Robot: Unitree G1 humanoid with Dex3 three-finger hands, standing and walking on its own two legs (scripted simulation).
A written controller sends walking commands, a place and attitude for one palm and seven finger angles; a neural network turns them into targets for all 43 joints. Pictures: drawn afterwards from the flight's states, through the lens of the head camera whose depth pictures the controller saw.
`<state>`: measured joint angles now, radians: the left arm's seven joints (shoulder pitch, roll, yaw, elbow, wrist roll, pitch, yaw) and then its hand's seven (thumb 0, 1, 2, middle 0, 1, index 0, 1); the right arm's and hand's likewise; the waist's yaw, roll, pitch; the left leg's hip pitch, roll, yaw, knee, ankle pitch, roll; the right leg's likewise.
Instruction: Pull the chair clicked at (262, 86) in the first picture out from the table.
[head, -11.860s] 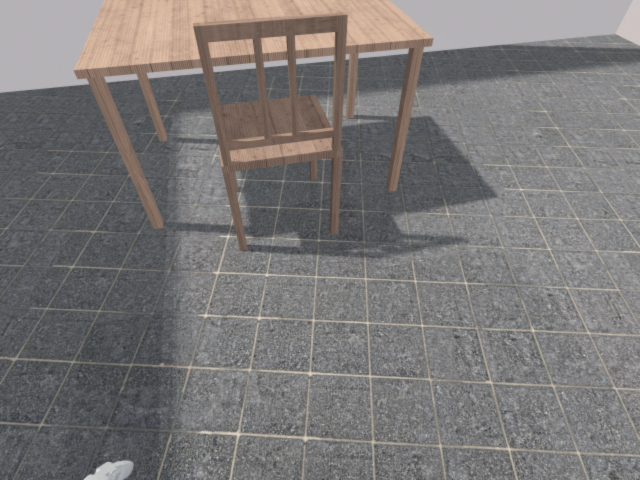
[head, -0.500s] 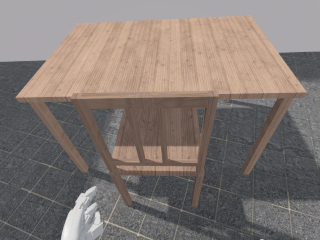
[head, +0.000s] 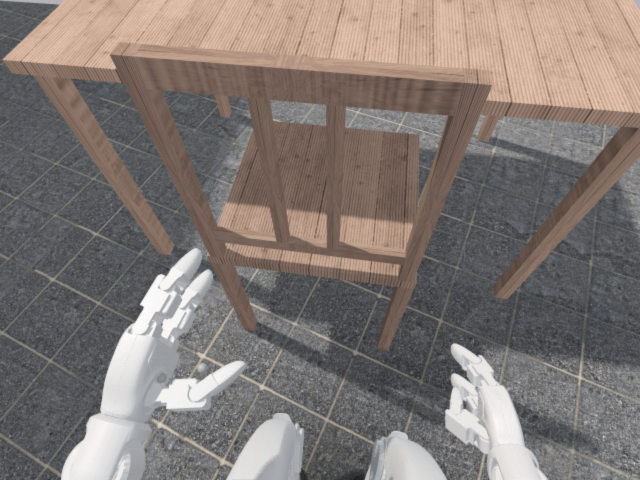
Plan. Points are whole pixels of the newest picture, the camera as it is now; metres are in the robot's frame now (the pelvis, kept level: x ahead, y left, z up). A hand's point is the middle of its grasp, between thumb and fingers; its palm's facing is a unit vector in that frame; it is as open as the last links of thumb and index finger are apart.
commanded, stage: raise the hand toward the chair's back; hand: left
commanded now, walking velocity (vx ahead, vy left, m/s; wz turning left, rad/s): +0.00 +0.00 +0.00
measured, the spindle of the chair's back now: (273, 181) +0.52 +0.13 +0.02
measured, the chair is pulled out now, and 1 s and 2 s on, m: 0.00 0.00 0.00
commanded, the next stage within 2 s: aim the fingers beside a spindle in 1.38 s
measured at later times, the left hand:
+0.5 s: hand (176, 345) +0.24 +0.18 +0.06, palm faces -0.06 -1.00 -0.04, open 15.9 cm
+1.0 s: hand (125, 316) +0.27 +0.25 +0.07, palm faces -0.06 -1.00 -0.06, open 16.9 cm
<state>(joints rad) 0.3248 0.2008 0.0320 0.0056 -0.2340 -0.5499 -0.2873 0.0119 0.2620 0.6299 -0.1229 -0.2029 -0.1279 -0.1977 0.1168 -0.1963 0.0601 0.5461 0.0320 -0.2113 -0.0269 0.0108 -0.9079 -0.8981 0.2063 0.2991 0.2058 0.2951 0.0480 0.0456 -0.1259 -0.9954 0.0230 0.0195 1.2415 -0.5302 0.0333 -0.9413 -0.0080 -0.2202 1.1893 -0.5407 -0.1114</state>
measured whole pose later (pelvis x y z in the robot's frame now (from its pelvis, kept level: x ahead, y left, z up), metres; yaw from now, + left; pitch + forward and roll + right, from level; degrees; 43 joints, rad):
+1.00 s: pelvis +0.02 +0.04 +0.04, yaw -1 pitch +14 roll -3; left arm 0.23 0.29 0.22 0.18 -0.29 -0.40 -0.34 -0.01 -0.50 0.30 -0.06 -0.09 -0.06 -0.08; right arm 0.23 -0.27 0.03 0.56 0.04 -0.22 -0.04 0.01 -0.91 -0.90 0.21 0.30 0.21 0.30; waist -0.01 0.04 -0.11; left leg -0.83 -0.01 0.06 1.05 -0.48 0.09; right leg -0.78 -0.02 -0.17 0.99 -0.46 -0.04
